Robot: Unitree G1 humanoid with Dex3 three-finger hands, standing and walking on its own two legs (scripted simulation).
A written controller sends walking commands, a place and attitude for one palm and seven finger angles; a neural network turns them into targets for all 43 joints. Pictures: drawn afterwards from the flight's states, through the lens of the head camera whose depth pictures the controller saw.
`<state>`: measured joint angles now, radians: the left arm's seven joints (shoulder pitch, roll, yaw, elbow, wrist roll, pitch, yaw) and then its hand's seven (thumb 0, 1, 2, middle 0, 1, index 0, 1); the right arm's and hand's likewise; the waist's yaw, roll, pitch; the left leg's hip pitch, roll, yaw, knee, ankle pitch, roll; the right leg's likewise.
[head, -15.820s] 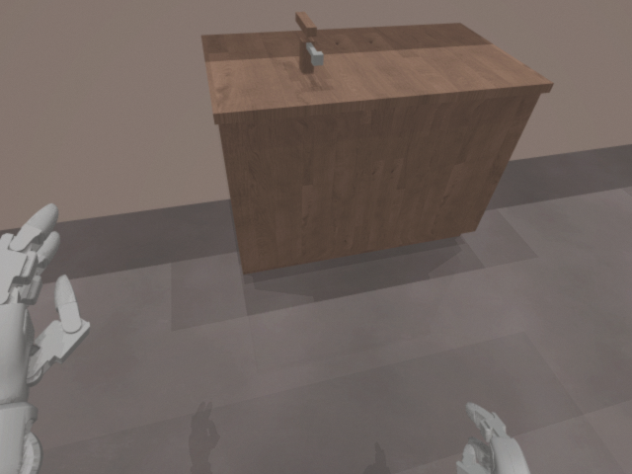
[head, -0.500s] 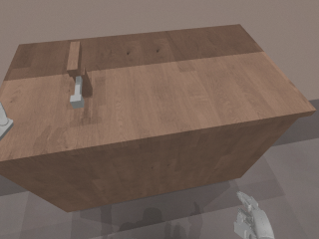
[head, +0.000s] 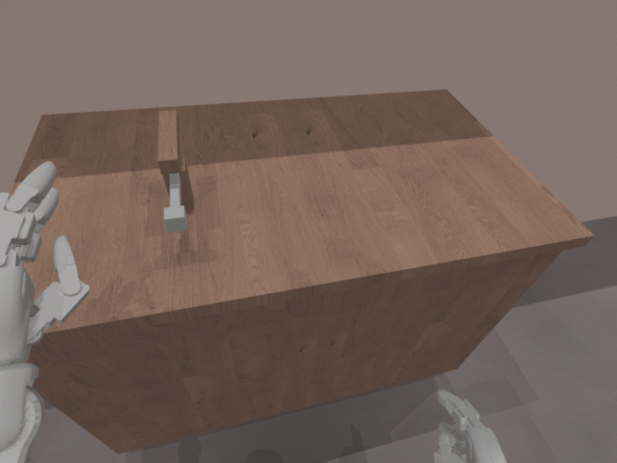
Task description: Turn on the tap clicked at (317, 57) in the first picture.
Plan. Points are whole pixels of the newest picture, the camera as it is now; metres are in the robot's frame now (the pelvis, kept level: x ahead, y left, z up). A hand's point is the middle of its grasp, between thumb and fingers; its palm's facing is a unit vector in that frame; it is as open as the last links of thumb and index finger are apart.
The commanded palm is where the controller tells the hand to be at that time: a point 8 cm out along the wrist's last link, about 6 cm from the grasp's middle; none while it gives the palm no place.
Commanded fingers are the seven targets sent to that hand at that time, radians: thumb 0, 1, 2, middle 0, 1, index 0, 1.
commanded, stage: come to a stop and stand still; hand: left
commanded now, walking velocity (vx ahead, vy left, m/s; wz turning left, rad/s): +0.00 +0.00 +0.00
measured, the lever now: (176, 219) +0.41 +0.24 +0.07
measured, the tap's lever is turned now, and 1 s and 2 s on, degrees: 0 0 0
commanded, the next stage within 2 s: look again from close up in 0.50 s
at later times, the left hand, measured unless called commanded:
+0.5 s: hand (109, 275) +0.24 +0.24 +0.16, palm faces +0.40 -0.84 -0.38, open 7.4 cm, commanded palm +0.18 +0.27 +0.18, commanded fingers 0.00 0.90 0.90 -0.20 -0.30 -0.20 -0.30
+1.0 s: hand (131, 286) +0.23 +0.21 +0.16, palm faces +0.39 -0.84 -0.37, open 7.4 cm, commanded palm +0.18 +0.25 +0.18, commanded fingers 0.00 0.90 0.90 -0.20 -0.30 -0.20 -0.30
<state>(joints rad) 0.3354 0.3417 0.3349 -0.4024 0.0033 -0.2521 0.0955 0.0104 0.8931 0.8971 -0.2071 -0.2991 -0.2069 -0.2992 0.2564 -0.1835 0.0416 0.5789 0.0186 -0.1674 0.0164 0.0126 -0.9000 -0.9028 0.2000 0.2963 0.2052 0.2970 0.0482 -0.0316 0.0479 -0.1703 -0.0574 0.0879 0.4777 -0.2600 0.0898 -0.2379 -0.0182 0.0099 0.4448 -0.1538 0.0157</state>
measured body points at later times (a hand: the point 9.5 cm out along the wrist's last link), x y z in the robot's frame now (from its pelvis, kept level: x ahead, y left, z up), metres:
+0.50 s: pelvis +0.03 -0.02 +0.00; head +0.05 +0.00 +0.45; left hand +0.22 +0.28 +0.18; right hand +0.23 -0.23 -0.06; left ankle +0.01 +0.05 -0.74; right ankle +0.06 -0.14 -0.74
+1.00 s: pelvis +0.02 -0.03 +0.01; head +0.03 -0.02 +0.45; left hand +0.21 +0.26 +0.18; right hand +0.20 -0.26 -0.07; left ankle +0.01 +0.05 -0.74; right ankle +0.06 -0.14 -0.74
